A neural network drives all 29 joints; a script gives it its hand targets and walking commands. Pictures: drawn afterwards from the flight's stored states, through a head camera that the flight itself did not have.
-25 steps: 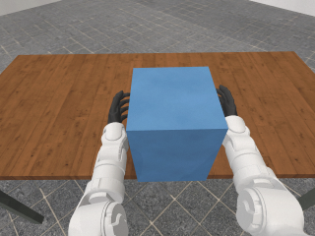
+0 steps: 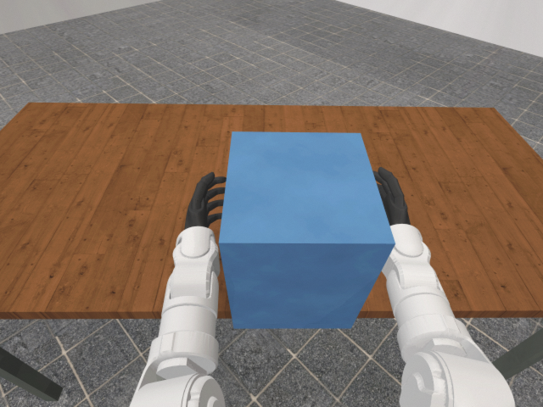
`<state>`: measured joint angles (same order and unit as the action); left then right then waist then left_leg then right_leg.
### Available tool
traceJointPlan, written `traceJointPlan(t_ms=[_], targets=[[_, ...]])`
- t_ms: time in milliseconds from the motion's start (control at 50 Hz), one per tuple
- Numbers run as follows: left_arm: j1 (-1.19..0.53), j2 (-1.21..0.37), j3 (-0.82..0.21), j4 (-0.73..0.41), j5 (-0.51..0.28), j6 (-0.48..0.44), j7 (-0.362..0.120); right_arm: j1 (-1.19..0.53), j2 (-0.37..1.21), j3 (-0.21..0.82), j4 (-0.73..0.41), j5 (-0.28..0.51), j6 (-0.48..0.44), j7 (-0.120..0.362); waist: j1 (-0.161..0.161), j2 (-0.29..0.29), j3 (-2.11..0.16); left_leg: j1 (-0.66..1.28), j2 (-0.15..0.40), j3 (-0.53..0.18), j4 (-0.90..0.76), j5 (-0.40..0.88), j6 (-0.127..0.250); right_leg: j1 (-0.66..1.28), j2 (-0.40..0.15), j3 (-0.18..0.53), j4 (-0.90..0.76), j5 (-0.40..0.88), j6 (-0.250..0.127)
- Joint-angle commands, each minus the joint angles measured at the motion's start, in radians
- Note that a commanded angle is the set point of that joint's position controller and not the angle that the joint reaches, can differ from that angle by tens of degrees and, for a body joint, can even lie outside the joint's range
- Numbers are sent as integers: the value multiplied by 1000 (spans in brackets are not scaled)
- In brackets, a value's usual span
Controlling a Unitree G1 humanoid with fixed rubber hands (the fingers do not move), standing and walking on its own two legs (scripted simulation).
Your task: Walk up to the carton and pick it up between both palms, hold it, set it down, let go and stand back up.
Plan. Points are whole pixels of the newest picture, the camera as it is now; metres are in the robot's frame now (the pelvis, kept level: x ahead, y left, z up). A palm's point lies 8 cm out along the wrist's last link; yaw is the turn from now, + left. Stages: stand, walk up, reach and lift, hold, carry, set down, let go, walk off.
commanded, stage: reach and lift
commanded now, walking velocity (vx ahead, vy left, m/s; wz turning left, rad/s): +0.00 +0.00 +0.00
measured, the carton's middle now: (294, 234) +0.39 -0.01 +0.06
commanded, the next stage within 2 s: none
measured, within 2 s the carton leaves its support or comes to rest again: leaves its support in 0.50 s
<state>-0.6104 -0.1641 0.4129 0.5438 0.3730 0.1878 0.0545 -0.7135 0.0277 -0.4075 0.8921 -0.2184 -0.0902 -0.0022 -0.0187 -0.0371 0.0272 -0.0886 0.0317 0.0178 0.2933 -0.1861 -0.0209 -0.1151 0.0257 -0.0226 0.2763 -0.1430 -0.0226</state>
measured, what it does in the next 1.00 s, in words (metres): stands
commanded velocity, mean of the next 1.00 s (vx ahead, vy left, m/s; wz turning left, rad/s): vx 0.00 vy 0.00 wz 0.00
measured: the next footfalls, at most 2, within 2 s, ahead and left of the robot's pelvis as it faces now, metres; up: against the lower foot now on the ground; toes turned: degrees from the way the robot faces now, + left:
none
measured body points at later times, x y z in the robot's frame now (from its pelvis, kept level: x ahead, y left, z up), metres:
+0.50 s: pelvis -0.01 +0.00 +0.00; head -0.01 +0.02 +0.45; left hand +0.38 +0.14 +0.10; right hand +0.39 -0.15 +0.11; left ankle -0.02 +0.13 -0.75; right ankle +0.00 -0.10 -0.75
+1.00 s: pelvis -0.02 +0.00 +0.00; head -0.04 +0.03 +0.45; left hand +0.39 +0.15 +0.15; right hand +0.39 -0.14 +0.15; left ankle -0.02 +0.13 -0.75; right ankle +0.00 -0.10 -0.75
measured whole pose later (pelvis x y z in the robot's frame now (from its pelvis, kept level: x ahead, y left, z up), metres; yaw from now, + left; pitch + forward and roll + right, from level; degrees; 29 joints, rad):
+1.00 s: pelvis -0.02 +0.00 +0.00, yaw +1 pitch -3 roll +0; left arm -0.73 -0.06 0.34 0.56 0.29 0.38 0.07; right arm -0.82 -0.02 -0.27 0.96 -0.03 0.02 -0.11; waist -0.04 -0.07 -0.01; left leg -0.09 0.02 0.01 0.29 -0.15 -0.01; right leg -0.10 0.01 -0.05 0.27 -0.11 -0.02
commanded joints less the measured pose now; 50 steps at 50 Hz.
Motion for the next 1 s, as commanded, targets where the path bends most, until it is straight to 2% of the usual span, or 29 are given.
traceJointPlan(t_ms=[0, 200, 340, 420, 500, 640, 780, 880, 980], targets=[[-432, -405, -321, 3, -30, -8, -88, -416, 434, 308, -48, -6, -45, 104, 10, 4, -342, -31, -47, 68, -24, 192, 10, 271, -13, -50, 53, 479, 76], [-454, -432, -364, -24, -48, -20, -78, -442, 435, 355, -79, 40, -71, 89, 7, 18, -409, 26, -41, 51, 5, 287, -9, 230, 1, -66, 54, 513, 62], [-532, -454, -413, -91, -69, -54, -54, -510, 424, 387, -117, 57, -125, 83, 18, 28, -500, 74, -32, 50, 29, 362, -24, 212, 10, -76, 51, 512, 49], [-567, -465, -454, -130, -85, -65, -40, -537, 419, 420, -123, 83, -144, 69, 11, 34, -533, 100, -30, 46, 40, 392, -28, 219, 12, -74, 48, 522, 44], [-632, -463, -488, -159, -113, -52, -41, -584, 426, 440, -135, 107, -133, 50, -4, 23, -531, 74, -37, 41, 26, 322, -15, 225, 4, -63, 42, 474, 48], [-758, -454, -500, -138, -148, -15, -53, -673, 451, 406, -131, 114, -79, 33, -26, 13, -522, 17, -44, 40, -22, 119, 10, 200, -13, -50, 15, 260, 52], [-809, -417, -418, -55, -141, 74, -84, -719, 474, 341, -66, 115, 11, 31, -25, -11, -417, -17, -53, 48, -64, -28, 33, 167, -24, -45, -26, 39, 56], [-801, -414, -403, -57, -139, 123, -93, -757, 480, 372, -84, 162, 41, 31, -11, 8, -434, 23, -56, 46, -46, 60, 27, 196, -14, -52, -14, 105, 60], [-750, -433, -447, -134, -150, 161, -97, -763, 471, 464, -170, 243, 56, 12, -18, 33, -493, 110, -59, 28, 11, 266, -1, 252, 8, -61, 12, 304, 68]])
